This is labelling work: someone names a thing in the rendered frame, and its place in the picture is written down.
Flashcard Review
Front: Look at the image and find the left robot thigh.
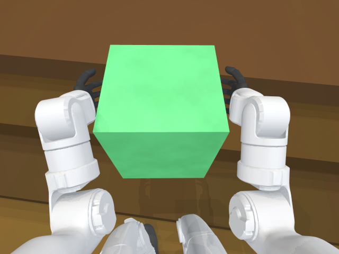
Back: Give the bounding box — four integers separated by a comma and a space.
100, 221, 147, 254

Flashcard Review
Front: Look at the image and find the right robot upper arm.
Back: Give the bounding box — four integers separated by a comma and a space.
229, 190, 339, 254

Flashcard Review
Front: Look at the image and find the left robot hand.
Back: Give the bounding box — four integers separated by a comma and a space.
74, 68, 103, 117

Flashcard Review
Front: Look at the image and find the left robot upper arm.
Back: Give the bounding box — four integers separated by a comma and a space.
11, 188, 117, 254

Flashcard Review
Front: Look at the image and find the right robot thigh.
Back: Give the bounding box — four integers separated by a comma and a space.
176, 214, 227, 254

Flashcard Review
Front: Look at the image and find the right robot forearm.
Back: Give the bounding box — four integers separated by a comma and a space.
229, 88, 295, 227

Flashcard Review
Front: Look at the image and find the carton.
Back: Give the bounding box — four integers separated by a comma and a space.
93, 45, 229, 178

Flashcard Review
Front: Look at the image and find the robot thigh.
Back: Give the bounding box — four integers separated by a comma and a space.
100, 221, 147, 254
176, 214, 227, 254

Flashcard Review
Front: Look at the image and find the right robot hand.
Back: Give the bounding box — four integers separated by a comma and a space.
220, 66, 248, 114

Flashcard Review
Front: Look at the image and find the left robot forearm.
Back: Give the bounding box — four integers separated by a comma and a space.
35, 90, 100, 232

